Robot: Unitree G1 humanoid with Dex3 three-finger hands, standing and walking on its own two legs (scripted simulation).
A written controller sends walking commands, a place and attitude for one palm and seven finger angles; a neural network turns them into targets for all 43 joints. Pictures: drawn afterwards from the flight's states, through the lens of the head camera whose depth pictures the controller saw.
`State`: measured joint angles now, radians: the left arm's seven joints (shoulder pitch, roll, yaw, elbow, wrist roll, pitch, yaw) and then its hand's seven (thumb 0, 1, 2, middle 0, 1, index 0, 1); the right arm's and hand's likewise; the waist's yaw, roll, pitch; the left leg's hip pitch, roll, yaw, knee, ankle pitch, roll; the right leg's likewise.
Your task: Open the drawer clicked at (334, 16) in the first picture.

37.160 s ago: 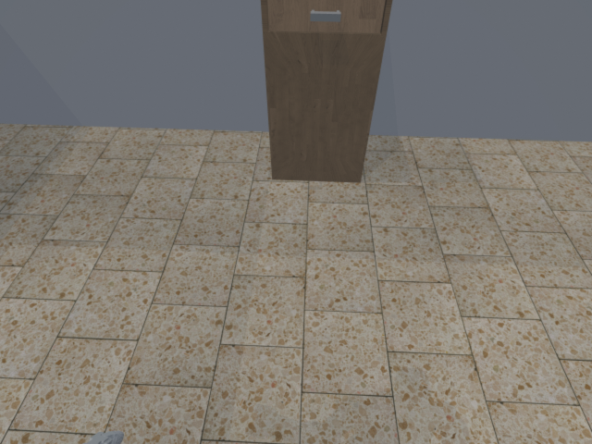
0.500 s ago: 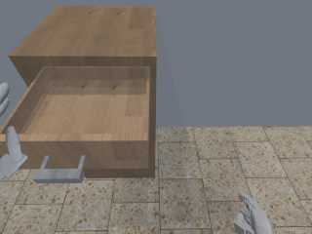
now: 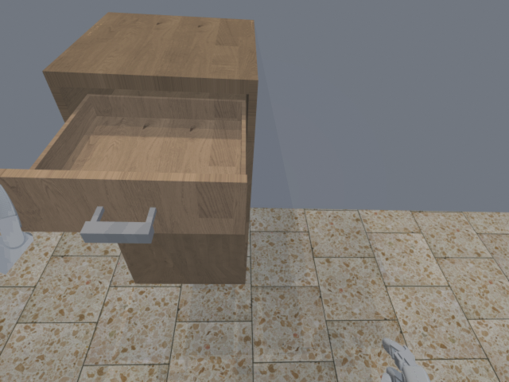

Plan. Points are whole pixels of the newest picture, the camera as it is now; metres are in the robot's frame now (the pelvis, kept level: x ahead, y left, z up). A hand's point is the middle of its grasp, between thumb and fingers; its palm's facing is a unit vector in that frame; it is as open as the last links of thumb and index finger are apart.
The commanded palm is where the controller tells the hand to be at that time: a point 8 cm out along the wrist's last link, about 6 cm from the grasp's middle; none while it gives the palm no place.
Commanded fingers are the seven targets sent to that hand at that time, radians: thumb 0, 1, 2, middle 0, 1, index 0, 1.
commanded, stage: step back with the hand held close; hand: left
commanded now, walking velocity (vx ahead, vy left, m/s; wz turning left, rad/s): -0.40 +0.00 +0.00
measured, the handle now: (122, 222) +0.36 +0.24 +0.06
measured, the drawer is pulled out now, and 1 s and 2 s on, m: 0.30 0.30 0.30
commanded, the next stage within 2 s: stop stepping back and stand still in 0.20 s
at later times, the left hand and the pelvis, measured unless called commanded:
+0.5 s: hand out of the picture +0.08 +0.23 +0.24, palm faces +0.40 -0.81 -0.43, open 7.4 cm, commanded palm +0.02 +0.28 +0.25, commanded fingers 0.00 0.90 0.90 -0.20 -0.30 -0.20 -0.30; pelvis -0.11 +0.01 +0.01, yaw -2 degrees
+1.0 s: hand out of the picture +0.06 +0.25 +0.24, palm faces +0.42 -0.81 -0.40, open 7.4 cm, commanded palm +0.00 +0.29 +0.25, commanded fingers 0.00 0.90 0.90 -0.20 -0.30 -0.20 -0.30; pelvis -0.14 +0.02 +0.02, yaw -2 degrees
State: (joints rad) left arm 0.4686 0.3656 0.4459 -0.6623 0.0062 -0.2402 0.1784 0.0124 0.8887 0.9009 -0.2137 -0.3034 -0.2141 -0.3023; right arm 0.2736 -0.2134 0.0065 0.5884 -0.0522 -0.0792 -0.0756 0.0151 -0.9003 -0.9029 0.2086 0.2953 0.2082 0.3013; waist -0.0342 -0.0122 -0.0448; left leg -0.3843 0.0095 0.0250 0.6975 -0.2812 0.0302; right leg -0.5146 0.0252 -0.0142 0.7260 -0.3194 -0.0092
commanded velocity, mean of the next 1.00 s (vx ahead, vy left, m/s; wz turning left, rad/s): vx -0.03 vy -0.02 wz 0.02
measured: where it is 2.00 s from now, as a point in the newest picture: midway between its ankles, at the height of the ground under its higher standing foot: outside the picture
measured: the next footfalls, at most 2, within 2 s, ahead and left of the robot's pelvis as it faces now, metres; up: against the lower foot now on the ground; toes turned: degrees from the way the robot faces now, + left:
right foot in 0.18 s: +0.00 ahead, -0.13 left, +0.00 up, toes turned -4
left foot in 0.42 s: -0.04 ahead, +0.11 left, +0.00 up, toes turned +0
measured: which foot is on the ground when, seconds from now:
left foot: down 0.00-0.20, up 0.22-0.40, down 0.42-1.00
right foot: up 0.00-0.16, down 0.18-0.44, up 0.46-0.60, down 0.62-1.00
